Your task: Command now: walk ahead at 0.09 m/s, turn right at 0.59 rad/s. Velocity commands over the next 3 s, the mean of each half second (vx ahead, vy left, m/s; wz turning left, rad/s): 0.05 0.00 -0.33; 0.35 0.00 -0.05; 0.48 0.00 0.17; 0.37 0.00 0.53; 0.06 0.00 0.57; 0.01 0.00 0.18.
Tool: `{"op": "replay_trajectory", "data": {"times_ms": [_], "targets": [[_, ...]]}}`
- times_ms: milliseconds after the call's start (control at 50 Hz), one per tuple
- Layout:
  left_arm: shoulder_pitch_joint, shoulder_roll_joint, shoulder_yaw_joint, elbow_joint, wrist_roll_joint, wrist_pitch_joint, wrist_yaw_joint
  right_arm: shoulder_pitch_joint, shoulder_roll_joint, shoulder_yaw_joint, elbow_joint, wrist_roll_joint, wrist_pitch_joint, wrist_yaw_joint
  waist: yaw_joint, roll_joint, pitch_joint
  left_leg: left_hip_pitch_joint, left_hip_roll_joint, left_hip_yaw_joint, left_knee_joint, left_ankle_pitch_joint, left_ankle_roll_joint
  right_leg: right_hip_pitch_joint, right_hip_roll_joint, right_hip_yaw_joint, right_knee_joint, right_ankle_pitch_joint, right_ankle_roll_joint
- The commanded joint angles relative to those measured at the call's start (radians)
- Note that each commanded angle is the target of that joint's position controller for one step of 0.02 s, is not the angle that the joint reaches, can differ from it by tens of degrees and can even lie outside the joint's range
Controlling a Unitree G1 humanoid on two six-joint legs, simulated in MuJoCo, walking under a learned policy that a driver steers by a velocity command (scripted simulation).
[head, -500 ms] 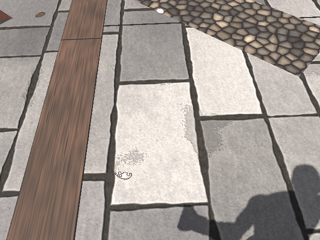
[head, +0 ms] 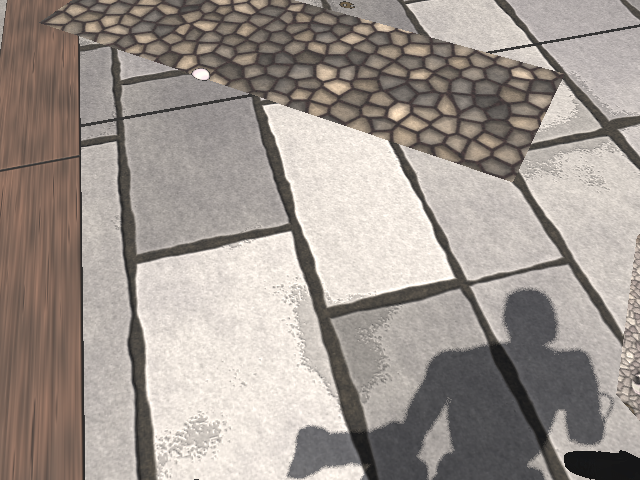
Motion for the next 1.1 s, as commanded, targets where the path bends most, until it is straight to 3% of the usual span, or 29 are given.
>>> {"op": "replay_trajectory", "data": {"times_ms": [20,40,60,80,100,140,180,280,340,360,380,400,420,440,480,500,540,600,660,700,740,760,780,800,820,880,980,1020,1100], "targets": [[0.068,0.02,-0.005,-0.096,0.024,-0.02,0.0,0.108,-0.222,-0.058,-0.066,-0.039,-0.013,-0.021,-0.021,0.142,-0.268,0.538,0.377,-0.321,-0.01,0.733,0.216,-0.231,-0.021,0.04,0.371,-0.195,0.038],[0.144,0.091,0.003,-0.095,0.006,-0.02,-0.007,0.163,-0.196,-0.059,-0.045,-0.022,0.007,-0.018,-0.016,0.283,-0.349,0.609,0.525,-0.559,-0.047,0.622,0.351,-0.373,-0.032,-0.021,0.573,-0.386,0.082],[0.118,0.173,0.027,-0.071,-0.003,-0.008,-0.008,0.132,-0.136,-0.045,-0.072,-0.003,0.016,-0.018,-0.038,0.148,-0.286,0.554,0.461,-0.485,-0.058,0.453,0.331,-0.409,-0.086,-0.01,0.686,-0.312,0.116],[0.048,0.186,0.035,-0.074,-0.005,0.01,-0.004,0.105,-0.105,-0.035,-0.08,-0.003,0.028,-0.02,-0.051,0.08,-0.217,0.483,0.391,-0.346,-0.062,0.334,0.281,-0.434,-0.11,-0.044,0.73,-0.233,0.138],[0.016,0.17,0.034,-0.076,-0.003,0.029,0.0,0.078,-0.098,-0.029,-0.086,-0.005,0.038,-0.02,-0.052,0.05,-0.169,0.394,0.338,-0.272,-0.089,0.238,0.259,-0.423,-0.125,-0.057,0.73,-0.185,0.149],[0.004,0.112,0.019,-0.091,-0.004,0.045,-0.001,0.039,-0.121,-0.031,-0.083,-0.012,0.054,-0.021,-0.031,0.08,-0.105,0.239,0.262,-0.159,-0.15,0.116,0.241,-0.336,-0.137,-0.098,0.653,-0.115,0.149],[0.01,0.063,0.003,-0.097,-0.001,0.04,-0.003,0.034,-0.124,-0.034,-0.079,-0.012,0.06,-0.02,-0.03,0.116,-0.113,0.218,0.233,-0.088,-0.168,0.116,0.247,-0.272,-0.133,-0.142,0.516,-0.104,0.146],[-0.033,0.063,-0.013,-0.107,0.012,0.027,-0.018,0.066,-0.157,-0.043,-0.058,0.009,0.071,-0.017,-0.067,0.153,-0.167,0.258,0.277,-0.085,-0.155,0.076,0.266,-0.127,-0.158,-0.175,0.202,-0.021,0.114],[0.021,0.061,-0.011,-0.075,0.018,0.025,-0.034,0.068,-0.149,-0.033,-0.042,0.028,0.081,-0.013,-0.029,0.134,-0.139,0.176,0.25,-0.061,-0.116,-0.098,0.209,0.04,-0.129,-0.222,-0.084,0.151,0.059],[0.019,0.079,-0.01,-0.08,0.028,0.026,-0.035,0.117,-0.124,-0.024,-0.019,0.031,0.079,-0.009,-0.031,0.102,-0.125,0.109,0.22,-0.038,-0.09,-0.187,0.141,0.116,-0.156,-0.175,-0.163,0.206,0.024],[0.028,0.143,-0.001,-0.093,0.042,0.027,-0.027,0.139,-0.063,-0.005,-0.025,0.005,0.073,0.001,-0.059,-0.087,-0.139,0.012,0.135,0.061,0.089,-0.332,0.046,0.188,-0.341,0.055,-0.232,0.279,-0.037],[-0.044,0.158,-0.006,-0.099,0.056,0.025,-0.03,0.115,-0.041,0.0,-0.053,-0.005,0.064,-0.002,-0.086,-0.28,-0.081,0.011,0.054,0.108,0.112,-0.459,-0.003,-0.014,-0.47,0.185,-0.289,0.213,-0.157],[-0.108,0.109,-0.018,-0.123,0.065,0.009,-0.033,0.066,-0.102,-0.012,-0.048,-0.004,0.066,-0.009,-0.057,-0.229,-0.034,0.08,0.074,0.063,0.192,-0.433,-0.017,-0.097,-0.429,0.154,-0.317,0.113,-0.165],[-0.114,0.078,-0.027,-0.106,0.062,-0.007,-0.031,0.077,-0.096,-0.014,-0.038,0.0,0.065,-0.006,-0.066,-0.227,-0.039,0.081,0.062,0.071,0.188,-0.371,-0.014,-0.078,-0.38,0.111,-0.327,-0.035,-0.126],[-0.034,0.155,0.0,-0.071,0.031,-0.022,-0.028,0.06,-0.134,-0.029,-0.026,0.006,0.062,-0.008,-0.007,-0.255,0.011,-0.041,0.038,0.099,0.301,-0.383,-0.017,0.004,-0.379,0.154,-0.364,-0.182,-0.12],[0.006,0.155,-0.002,-0.056,0.025,-0.026,-0.023,0.052,-0.145,-0.036,-0.032,0.02,0.058,-0.005,0.0,-0.241,0.033,-0.124,0.056,0.071,0.367,-0.421,-0.008,0.054,-0.402,0.198,-0.376,-0.181,-0.138],[0.043,0.123,-0.008,-0.043,0.012,-0.036,-0.016,0.054,-0.123,-0.033,-0.032,0.038,0.039,0.005,0.004,-0.195,0.041,-0.215,0.078,0.052,0.373,-0.415,0.015,0.154,-0.416,0.218,-0.382,-0.153,-0.153],[0.044,0.128,-0.003,-0.038,0.007,-0.047,-0.014,0.015,-0.081,-0.017,-0.035,0.034,0.007,0.021,0.015,-0.162,0.022,-0.157,0.075,0.078,0.253,-0.37,0.035,0.178,-0.394,0.158,-0.381,-0.037,-0.151],[0.033,0.147,0.006,-0.036,0.0,-0.048,-0.027,0.036,-0.082,-0.011,-0.023,0.039,-0.004,0.036,-0.002,-0.164,0.003,0.014,0.043,0.119,0.126,-0.309,0.045,0.094,-0.37,0.097,-0.37,0.022,-0.152],[0.015,0.146,0.005,-0.033,-0.01,-0.045,-0.035,0.103,-0.089,-0.013,0.004,0.037,-0.006,0.039,-0.051,-0.145,-0.009,0.184,0.018,0.145,0.01,-0.189,0.058,0.004,-0.354,0.064,-0.33,0.033,-0.133],[0.004,0.093,-0.012,-0.032,-0.001,-0.049,-0.04,0.245,-0.118,-0.026,0.051,0.038,-0.002,0.028,-0.117,-0.118,-0.054,0.424,0.041,0.102,-0.02,-0.174,0.078,-0.129,-0.306,0.013,-0.215,0.027,-0.082],[-0.03,0.022,-0.034,-0.052,0.014,-0.059,-0.043,0.355,-0.177,-0.039,0.068,0.031,-0.003,0.017,-0.158,0.022,-0.09,0.558,0.203,-0.111,-0.091,-0.236,0.131,-0.257,-0.217,-0.092,0.048,0.005,-0.016],[-0.035,0.018,-0.035,-0.109,0.006,-0.082,-0.037,0.412,-0.307,-0.072,0.075,0.023,0.0,0.021,-0.162,0.275,-0.1,0.651,0.403,-0.489,-0.222,-0.451,0.279,-0.513,-0.119,-0.198,0.334,-0.149,0.038],[-0.05,0.102,-0.013,-0.104,-0.009,-0.097,-0.034,0.394,-0.24,-0.054,0.065,0.022,-0.007,0.023,-0.167,0.173,-0.047,0.621,0.432,-0.58,-0.264,-0.585,0.327,-0.622,-0.166,-0.12,0.515,-0.201,0.04],[-0.048,0.124,-0.005,-0.097,-0.02,-0.104,-0.04,0.348,-0.187,-0.037,0.053,0.021,-0.013,0.022,-0.139,0.128,0.012,0.592,0.394,-0.502,-0.266,-0.602,0.297,-0.676,-0.207,-0.102,0.574,-0.103,0.025],[-0.056,0.092,-0.007,-0.078,0.003,-0.105,-0.05,0.261,-0.138,-0.018,0.027,0.012,-0.014,0.023,-0.091,0.063,0.052,0.474,0.294,-0.284,-0.302,-0.321,0.239,-0.631,-0.272,-0.12,0.52,0.1,0.026],[-0.137,0.027,-0.031,-0.106,0.011,-0.1,-0.056,0.288,-0.156,-0.022,0.037,0.018,-0.008,0.009,-0.099,0.04,0.041,0.397,0.215,-0.062,-0.334,0.046,0.226,-0.53,-0.257,-0.182,0.267,0.305,0.084],[-0.204,0.006,-0.042,-0.125,0.005,-0.106,-0.063,0.317,-0.169,-0.025,0.047,0.023,-0.004,0.002,-0.123,0.047,0.05,0.37,0.2,-0.014,-0.339,0.06,0.213,-0.464,-0.235,-0.202,0.129,0.398,0.086],[-0.295,0.02,-0.043,-0.158,-0.006,-0.112,-0.085,0.378,-0.184,-0.032,0.075,0.037,0.005,-0.001,-0.14,0.051,0.081,0.417,0.25,-0.015,-0.33,0.041,0.208,-0.417,-0.21,-0.198,-0.002,0.444,0.062]]}}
